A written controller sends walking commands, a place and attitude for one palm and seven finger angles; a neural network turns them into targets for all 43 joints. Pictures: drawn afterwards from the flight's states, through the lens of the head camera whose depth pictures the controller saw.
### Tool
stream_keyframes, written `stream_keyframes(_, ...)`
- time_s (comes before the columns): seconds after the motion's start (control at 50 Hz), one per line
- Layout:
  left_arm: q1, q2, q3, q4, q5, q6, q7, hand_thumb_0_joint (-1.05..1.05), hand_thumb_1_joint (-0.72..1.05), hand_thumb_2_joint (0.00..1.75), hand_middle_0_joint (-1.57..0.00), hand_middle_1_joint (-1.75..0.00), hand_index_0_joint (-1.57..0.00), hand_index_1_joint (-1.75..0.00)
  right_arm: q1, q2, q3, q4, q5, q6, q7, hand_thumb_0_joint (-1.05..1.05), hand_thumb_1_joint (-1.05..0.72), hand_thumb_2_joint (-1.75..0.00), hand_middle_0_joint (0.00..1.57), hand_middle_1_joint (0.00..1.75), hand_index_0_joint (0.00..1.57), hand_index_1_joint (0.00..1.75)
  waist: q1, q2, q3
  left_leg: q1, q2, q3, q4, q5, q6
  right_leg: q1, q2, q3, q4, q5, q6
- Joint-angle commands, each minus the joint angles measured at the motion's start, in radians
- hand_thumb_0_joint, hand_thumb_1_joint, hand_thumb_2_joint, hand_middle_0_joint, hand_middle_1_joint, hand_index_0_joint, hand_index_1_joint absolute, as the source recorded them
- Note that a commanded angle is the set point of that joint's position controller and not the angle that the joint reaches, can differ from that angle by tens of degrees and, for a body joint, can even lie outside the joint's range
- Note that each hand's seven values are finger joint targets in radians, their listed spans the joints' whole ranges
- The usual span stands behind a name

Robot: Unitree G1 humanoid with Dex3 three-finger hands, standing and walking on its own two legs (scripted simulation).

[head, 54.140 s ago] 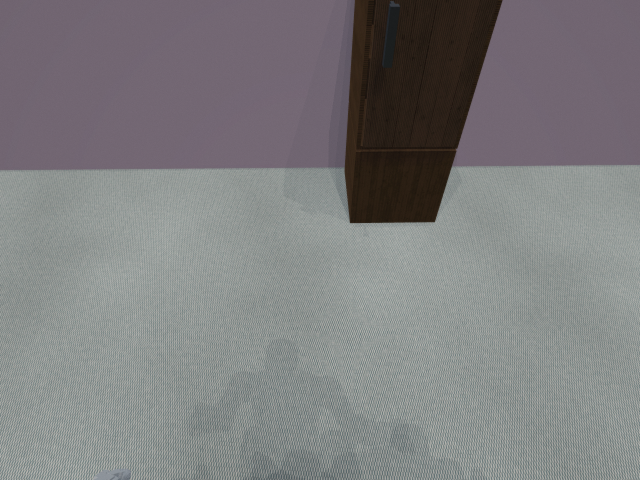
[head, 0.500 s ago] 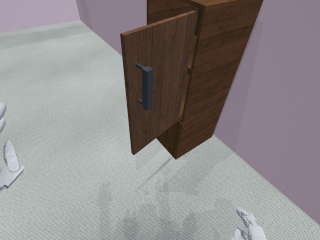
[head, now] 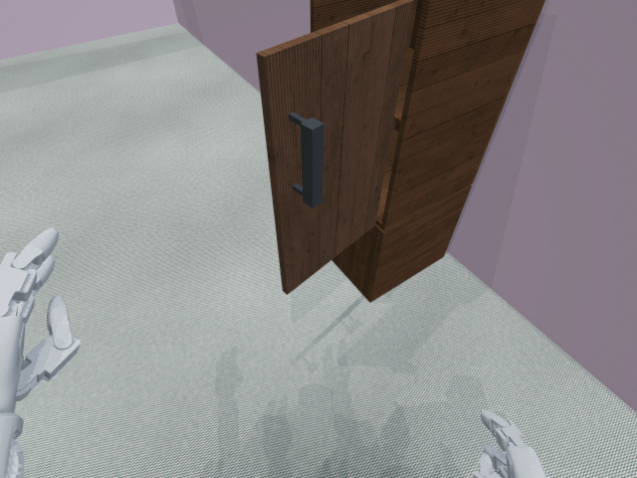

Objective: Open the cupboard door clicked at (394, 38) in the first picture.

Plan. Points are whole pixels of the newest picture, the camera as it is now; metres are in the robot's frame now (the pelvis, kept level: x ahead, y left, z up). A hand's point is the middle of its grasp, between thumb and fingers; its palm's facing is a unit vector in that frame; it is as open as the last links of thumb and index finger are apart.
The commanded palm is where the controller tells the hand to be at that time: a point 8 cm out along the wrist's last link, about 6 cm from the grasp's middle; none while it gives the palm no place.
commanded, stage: let the arm hang, fingers relaxed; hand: left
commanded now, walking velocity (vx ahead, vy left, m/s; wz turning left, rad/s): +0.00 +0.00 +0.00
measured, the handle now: (304, 160) +0.61 +0.07 +0.06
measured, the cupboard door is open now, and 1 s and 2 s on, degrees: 100 100 100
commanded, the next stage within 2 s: look to check the result in 1.06 s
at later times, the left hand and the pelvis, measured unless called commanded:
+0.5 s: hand out of the picture -0.07 +0.19 -0.17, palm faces +0.06 -0.97 -0.25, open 7.2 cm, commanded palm none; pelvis -0.01 -0.01 +0.00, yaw +2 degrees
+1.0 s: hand out of the picture +0.05 +0.19 -0.16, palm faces +0.04 -0.97 -0.25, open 7.4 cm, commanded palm none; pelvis +0.00 -0.01 +0.00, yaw +2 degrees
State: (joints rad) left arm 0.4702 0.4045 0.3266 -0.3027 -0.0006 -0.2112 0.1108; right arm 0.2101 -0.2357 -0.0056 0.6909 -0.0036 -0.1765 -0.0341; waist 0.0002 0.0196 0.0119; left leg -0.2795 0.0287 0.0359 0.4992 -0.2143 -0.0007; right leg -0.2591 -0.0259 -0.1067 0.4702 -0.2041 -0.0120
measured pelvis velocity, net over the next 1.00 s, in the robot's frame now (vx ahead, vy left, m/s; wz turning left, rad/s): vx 0.00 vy -0.01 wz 0.03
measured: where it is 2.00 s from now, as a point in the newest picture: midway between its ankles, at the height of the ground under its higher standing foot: outside the picture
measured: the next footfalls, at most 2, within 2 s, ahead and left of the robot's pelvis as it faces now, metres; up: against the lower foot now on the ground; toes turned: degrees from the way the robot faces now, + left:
none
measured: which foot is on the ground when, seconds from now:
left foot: down 0.00-1.00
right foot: down 0.00-1.00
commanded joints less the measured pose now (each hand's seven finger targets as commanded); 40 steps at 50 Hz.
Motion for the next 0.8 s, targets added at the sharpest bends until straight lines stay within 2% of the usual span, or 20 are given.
stream_keyframes(0.0,-0.111,-0.006,-0.201,0.532,0.039,0.199,-0.115,0.00,0.90,0.90,-0.20,-0.30,-0.20,-0.30,-0.049,-0.218,-0.068,0.022,-0.003,0.091,0.039,0.00,-0.90,-0.90,0.20,0.30,0.20,0.30,-0.013,0.009,-0.070,-0.105,0.124,-0.175,-0.047,0.192,0.070,-0.019,-0.053,0.075,0.097,-0.027,-0.030)
stream_keyframes(0.02,-0.128,0.006,-0.209,0.587,0.040,0.202,-0.117,0.00,0.90,0.90,-0.20,-0.30,-0.20,-0.30,-0.067,-0.218,-0.058,0.020,-0.011,0.104,0.038,0.00,-0.90,-0.90,0.20,0.30,0.20,0.30,-0.002,-0.041,-0.064,-0.145,0.123,-0.193,-0.061,0.141,0.080,0.019,-0.049,0.085,0.094,-0.041,-0.030)
stream_keyframes(0.04,-0.156,0.026,-0.214,0.648,0.044,0.199,-0.116,0.00,0.90,0.90,-0.20,-0.30,-0.20,-0.30,-0.067,-0.215,-0.056,0.027,-0.016,0.113,0.038,0.00,-0.90,-0.90,0.20,0.30,0.20,0.30,0.004,-0.116,-0.084,-0.142,0.099,-0.185,-0.049,0.122,0.069,0.055,-0.064,0.106,0.062,-0.023,-0.040)
stream_keyframes(0.06,-0.174,0.040,-0.220,0.715,0.044,0.199,-0.117,0.00,0.90,0.90,-0.20,-0.30,-0.20,-0.30,-0.070,-0.210,-0.053,0.046,-0.017,0.123,0.039,0.00,-0.90,-0.90,0.20,0.30,0.20,0.30,0.006,-0.166,-0.089,-0.116,0.069,-0.150,-0.014,0.087,0.058,0.046,-0.105,0.129,0.013,-0.019,-0.053)
stream_keyframes(0.08,-0.212,0.052,-0.228,0.782,0.043,0.202,-0.116,0.00,0.90,0.90,-0.20,-0.30,-0.20,-0.30,-0.062,-0.197,-0.048,0.067,-0.017,0.136,0.039,0.00,-0.90,-0.90,0.20,0.30,0.20,0.30,-0.004,-0.207,-0.077,-0.081,0.036,-0.118,0.019,0.052,0.047,0.012,-0.145,0.155,-0.040,-0.043,-0.072)
stream_keyframes(0.1,-0.248,0.054,-0.240,0.847,0.039,0.208,-0.113,0.00,0.90,0.90,-0.20,-0.30,-0.20,-0.30,-0.049,-0.181,-0.042,0.093,-0.019,0.150,0.039,0.00,-0.90,-0.90,0.20,0.30,0.20,0.30,-0.015,-0.198,-0.064,-0.040,0.015,-0.089,0.045,0.024,0.037,-0.031,-0.172,0.168,-0.080,-0.093,-0.087)
stream_keyframes(0.12,-0.275,0.044,-0.254,0.906,0.035,0.214,-0.109,0.00,0.90,0.90,-0.20,-0.30,-0.20,-0.30,-0.035,-0.163,-0.035,0.117,-0.024,0.163,0.038,0.00,-0.90,-0.90,0.20,0.30,0.20,0.30,-0.022,-0.147,-0.049,-0.004,0.007,-0.070,0.061,0.003,0.030,-0.071,-0.184,0.171,-0.106,-0.147,-0.092)
stream_keyframes(0.16,-0.306,0.019,-0.274,1.010,0.028,0.222,-0.103,0.00,0.90,0.90,-0.20,-0.30,-0.20,-0.30,-0.009,-0.136,-0.024,0.162,-0.028,0.176,0.038,0.00,-0.90,-0.90,0.20,0.30,0.20,0.30,-0.028,-0.021,-0.026,0.009,0.028,-0.091,0.007,0.020,0.030,-0.080,-0.148,0.140,-0.086,-0.195,-0.076)
stream_keyframes(0.2,-0.269,-0.008,-0.284,1.107,0.021,0.225,-0.103,0.00,0.90,0.90,-0.20,-0.30,-0.20,-0.30,-0.017,-0.126,-0.014,0.195,-0.029,0.178,0.034,0.00,-0.90,-0.90,0.20,0.30,0.20,0.30,-0.007,0.119,-0.002,-0.062,0.062,-0.145,-0.112,-0.032,0.035,-0.009,-0.096,0.115,-0.049,-0.175,-0.045)
stream_keyframes(0.22,-0.241,-0.015,-0.284,1.153,0.020,0.222,-0.103,0.00,0.90,0.90,-0.20,-0.30,-0.20,-0.30,-0.022,-0.127,-0.014,0.211,-0.028,0.177,0.030,0.00,-0.90,-0.90,0.20,0.30,0.20,0.30,0.006,0.138,-0.016,-0.079,0.068,-0.157,-0.141,-0.050,0.037,0.041,-0.085,0.114,-0.046,-0.135,-0.040)
stream_keyframes(0.24,-0.221,-0.017,-0.284,1.191,0.019,0.220,-0.101,0.00,0.90,0.90,-0.20,-0.30,-0.20,-0.30,-0.020,-0.129,-0.015,0.223,-0.025,0.179,0.026,0.00,-0.90,-0.90,0.20,0.30,0.20,0.30,0.014,0.111,-0.007,-0.085,0.068,-0.158,-0.151,-0.073,0.036,0.059,-0.083,0.109,-0.063,-0.130,-0.040)
stream_keyframes(0.28,-0.197,-0.044,-0.275,1.251,0.017,0.216,-0.099,0.00,0.90,0.90,-0.20,-0.30,-0.20,-0.30,0.012,-0.105,-0.017,0.259,-0.025,0.180,0.020,0.00,-0.90,-0.90,0.20,0.30,0.20,0.30,0.011,0.136,-0.024,-0.074,0.060,-0.140,-0.151,-0.093,0.032,0.082,-0.093,0.109,-0.086,-0.124,-0.050)
stream_keyframes(0.3,-0.191,-0.043,-0.275,1.275,0.015,0.215,-0.100,0.00,0.90,0.90,-0.20,-0.30,-0.20,-0.30,0.027,-0.097,-0.018,0.276,-0.024,0.182,0.019,0.00,-0.90,-0.90,0.20,0.30,0.20,0.30,0.010,0.128,-0.020,-0.064,0.054,-0.132,-0.150,-0.104,0.030,0.076,-0.098,0.110,-0.101,-0.138,-0.052)
stream_keyframes(0.32,-0.188,-0.042,-0.275,1.297,0.013,0.212,-0.099,0.00,0.90,0.90,-0.20,-0.30,-0.20,-0.30,0.045,-0.094,-0.020,0.293,-0.022,0.183,0.017,0.00,-0.90,-0.90,0.20,0.30,0.20,0.30,0.007,0.107,-0.019,-0.051,0.051,-0.124,-0.143,-0.099,0.029,0.071,-0.103,0.112,-0.117,-0.148,-0.055)
stream_keyframes(0.36,-0.188,-0.044,-0.276,1.330,0.013,0.209,-0.098,0.00,0.90,0.90,-0.20,-0.30,-0.20,-0.30,0.078,-0.083,-0.026,0.320,-0.020,0.189,0.016,0.00,-0.90,-0.90,0.20,0.30,0.20,0.30,-0.003,0.026,0.005,-0.016,0.043,-0.106,-0.117,-0.089,0.028,0.028,-0.117,0.110,-0.157,-0.193,-0.061)
stream_keyframes(0.46,-0.195,-0.041,-0.272,1.380,0.013,0.208,-0.092,0.00,0.90,0.90,-0.20,-0.30,-0.20,-0.30,0.154,-0.057,-0.031,0.379,-0.019,0.196,0.014,0.00,-0.90,-0.90,0.20,0.30,0.20,0.30,-0.020,-0.056,0.041,0.041,0.030,-0.077,-0.063,-0.065,0.030,-0.056,-0.141,0.120,-0.209,-0.285,-0.076)
stream_keyframes(0.54,-0.192,-0.048,-0.269,1.401,0.013,0.212,-0.088,0.00,0.90,0.90,-0.20,-0.30,-0.20,-0.30,0.168,-0.047,-0.032,0.399,-0.020,0.196,0.012,0.00,-0.90,-0.90,0.20,0.30,0.20,0.30,-0.015,-0.025,0.080,0.024,0.040,-0.090,-0.086,-0.087,0.035,-0.083,-0.129,0.108,-0.194,-0.312,-0.072)
stream_keyframes(0.64,-0.176,-0.050,-0.263,1.409,0.013,0.214,-0.088,0.00,0.90,0.90,-0.20,-0.30,-0.20,-0.30,0.142,-0.058,-0.036,0.401,-0.024,0.187,0.010,0.00,-0.90,-0.90,0.20,0.30,0.20,0.30,0.007,0.012,0.089,-0.046,0.056,-0.130,-0.170,-0.138,0.042,-0.010,-0.099,0.089,-0.141,-0.252,-0.059)
stream_keyframes(0.68,-0.184,-0.052,-0.262,1.407,0.014,0.213,-0.089,0.00,0.90,0.90,-0.20,-0.30,-0.20,-0.30,0.126,-0.059,-0.035,0.401,-0.025,0.183,0.011,0.00,-0.90,-0.90,0.20,0.30,0.20,0.30,0.011,0.005,0.088,-0.063,0.060,-0.138,-0.189,-0.141,0.041,0.019,-0.098,0.086,-0.132,-0.220,-0.055)
stream_keyframes(0.78,-0.217,-0.044,-0.261,1.397,0.014,0.204,-0.089,0.00,0.90,0.90,-0.20,-0.30,-0.20,-0.30,0.098,-0.063,-0.036,0.399,-0.024,0.176,0.013,0.00,-0.90,-0.90,0.20,0.30,0.20,0.30,0.009,0.001,0.067,-0.029,0.054,-0.116,-0.175,-0.048,0.033,0.049,-0.113,0.091,-0.144,-0.164,-0.055)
